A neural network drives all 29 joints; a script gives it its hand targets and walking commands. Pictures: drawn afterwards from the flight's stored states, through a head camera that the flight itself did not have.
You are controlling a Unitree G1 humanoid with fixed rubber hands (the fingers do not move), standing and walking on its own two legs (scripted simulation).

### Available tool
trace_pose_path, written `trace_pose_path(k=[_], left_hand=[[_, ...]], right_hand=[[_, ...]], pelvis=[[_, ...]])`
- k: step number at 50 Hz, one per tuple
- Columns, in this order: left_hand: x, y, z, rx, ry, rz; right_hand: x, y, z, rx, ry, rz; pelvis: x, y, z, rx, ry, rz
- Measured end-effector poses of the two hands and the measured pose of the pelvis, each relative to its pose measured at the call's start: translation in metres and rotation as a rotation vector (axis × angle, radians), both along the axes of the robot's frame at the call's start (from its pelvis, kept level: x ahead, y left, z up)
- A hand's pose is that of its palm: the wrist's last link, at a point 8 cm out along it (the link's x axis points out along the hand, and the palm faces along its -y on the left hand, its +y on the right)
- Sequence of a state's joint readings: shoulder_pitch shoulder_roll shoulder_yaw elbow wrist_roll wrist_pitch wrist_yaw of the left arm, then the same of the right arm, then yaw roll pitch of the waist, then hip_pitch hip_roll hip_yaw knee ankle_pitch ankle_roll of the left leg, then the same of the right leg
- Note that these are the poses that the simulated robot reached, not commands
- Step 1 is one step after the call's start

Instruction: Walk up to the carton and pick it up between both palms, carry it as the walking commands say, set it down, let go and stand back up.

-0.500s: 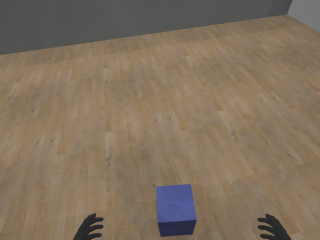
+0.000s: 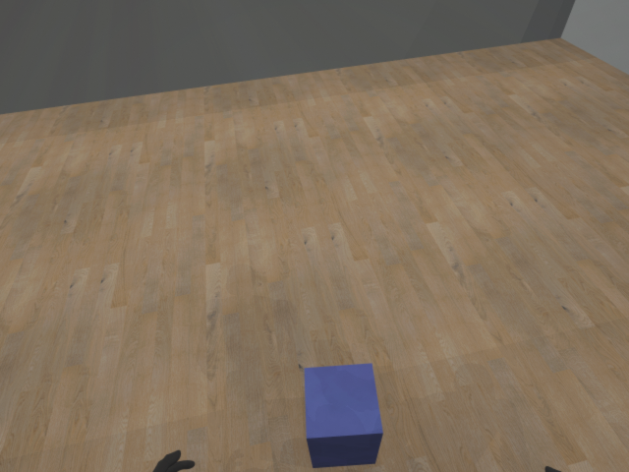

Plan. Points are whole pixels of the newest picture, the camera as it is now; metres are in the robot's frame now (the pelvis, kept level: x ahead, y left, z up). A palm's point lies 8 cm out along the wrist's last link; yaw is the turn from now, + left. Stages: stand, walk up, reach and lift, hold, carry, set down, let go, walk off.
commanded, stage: stand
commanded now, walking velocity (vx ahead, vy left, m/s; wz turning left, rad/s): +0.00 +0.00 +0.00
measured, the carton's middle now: (341, 417) +0.41 -0.02 -0.63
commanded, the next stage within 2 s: none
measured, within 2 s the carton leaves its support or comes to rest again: neither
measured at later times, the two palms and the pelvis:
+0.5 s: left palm out of the picture +0.11 +0.25 -0.11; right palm out of the picture +0.08 -0.29 -0.10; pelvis +0.00 +0.00 +0.00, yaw +0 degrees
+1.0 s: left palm out of the picture +0.10 +0.25 -0.11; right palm out of the picture +0.07 -0.30 -0.10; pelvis +0.00 +0.00 +0.00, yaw +0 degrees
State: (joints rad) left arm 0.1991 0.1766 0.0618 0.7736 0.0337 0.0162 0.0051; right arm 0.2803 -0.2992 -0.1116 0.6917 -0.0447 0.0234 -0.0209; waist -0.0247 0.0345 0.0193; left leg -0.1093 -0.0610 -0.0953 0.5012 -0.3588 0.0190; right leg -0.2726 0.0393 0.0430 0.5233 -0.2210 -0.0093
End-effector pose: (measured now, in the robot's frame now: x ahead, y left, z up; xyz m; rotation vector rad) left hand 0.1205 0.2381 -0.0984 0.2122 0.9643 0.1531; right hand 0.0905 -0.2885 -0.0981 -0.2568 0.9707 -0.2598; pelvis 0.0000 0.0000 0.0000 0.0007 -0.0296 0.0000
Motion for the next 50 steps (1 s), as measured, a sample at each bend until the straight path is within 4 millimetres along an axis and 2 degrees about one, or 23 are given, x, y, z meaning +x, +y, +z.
trace_pose_path(k=[50], left_hand=[[-0.019, 0.009, -0.010, 0.009, 0.073, 0.021]], right_hand=[[-0.016, -0.012, -0.002, -0.029, 0.053, -0.015]], pelvis=[[-0.001, -0.002, 0.001, 0.003, -0.003, 0.001]])
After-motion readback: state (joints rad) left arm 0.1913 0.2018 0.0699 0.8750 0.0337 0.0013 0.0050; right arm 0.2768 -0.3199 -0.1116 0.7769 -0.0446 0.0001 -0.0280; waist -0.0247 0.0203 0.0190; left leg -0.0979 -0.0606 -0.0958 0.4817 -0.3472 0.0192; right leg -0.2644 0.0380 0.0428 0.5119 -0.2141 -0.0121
